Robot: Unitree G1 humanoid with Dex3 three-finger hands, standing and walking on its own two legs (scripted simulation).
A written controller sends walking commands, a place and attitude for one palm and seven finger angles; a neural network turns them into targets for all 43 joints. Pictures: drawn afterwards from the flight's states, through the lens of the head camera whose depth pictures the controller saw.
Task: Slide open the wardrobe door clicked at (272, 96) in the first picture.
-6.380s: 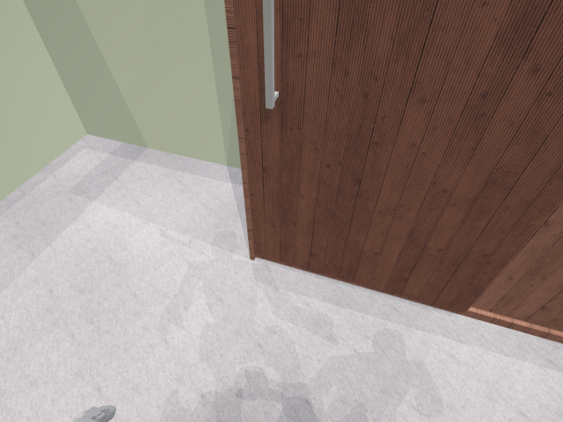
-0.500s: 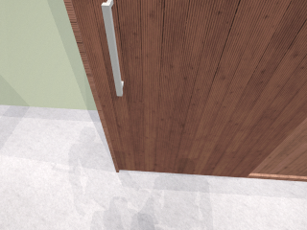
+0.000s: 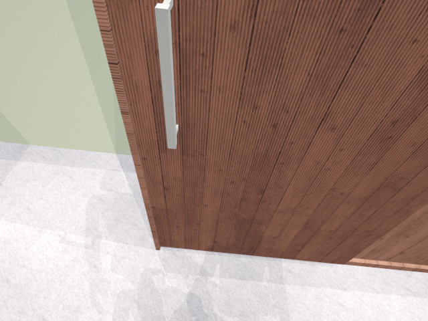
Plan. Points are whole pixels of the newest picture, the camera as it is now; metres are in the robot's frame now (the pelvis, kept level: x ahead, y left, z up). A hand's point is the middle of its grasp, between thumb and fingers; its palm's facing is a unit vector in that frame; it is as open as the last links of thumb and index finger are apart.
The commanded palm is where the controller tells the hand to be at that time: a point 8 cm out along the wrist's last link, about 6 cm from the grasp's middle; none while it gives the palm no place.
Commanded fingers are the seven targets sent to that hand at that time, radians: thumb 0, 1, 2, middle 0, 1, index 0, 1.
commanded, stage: come to a stop and stand still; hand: left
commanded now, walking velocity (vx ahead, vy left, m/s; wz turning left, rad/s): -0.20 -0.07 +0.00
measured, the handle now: (170, 85) +0.48 +0.13 +0.18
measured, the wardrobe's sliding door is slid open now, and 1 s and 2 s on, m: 0.00 0.00 0.00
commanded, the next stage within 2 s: look again from close up in 1.98 s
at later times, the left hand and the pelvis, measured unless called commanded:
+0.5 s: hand (136, 318) +0.15 +0.16 -0.16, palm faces +0.04 -0.97 -0.25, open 7.4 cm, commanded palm none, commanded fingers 0.00 0.90 0.90 -0.20 -0.30 -0.20 -0.30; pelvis +0.06 -0.02 +0.00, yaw +2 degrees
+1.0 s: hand out of the picture +0.01 +0.19 -0.16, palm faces +0.10 -0.98 -0.17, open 7.4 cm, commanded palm none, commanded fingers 0.00 0.90 0.90 -0.20 -0.30 -0.20 -0.30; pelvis +0.01 +0.01 +0.02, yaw +2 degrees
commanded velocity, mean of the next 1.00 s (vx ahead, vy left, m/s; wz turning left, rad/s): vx -0.04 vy -0.02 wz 0.00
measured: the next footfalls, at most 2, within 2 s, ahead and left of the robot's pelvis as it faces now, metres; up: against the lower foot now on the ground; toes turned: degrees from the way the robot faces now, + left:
right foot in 0.40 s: +0.15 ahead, -0.10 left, +0.00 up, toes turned -3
left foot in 0.82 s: +0.03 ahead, +0.12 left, +0.00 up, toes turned +2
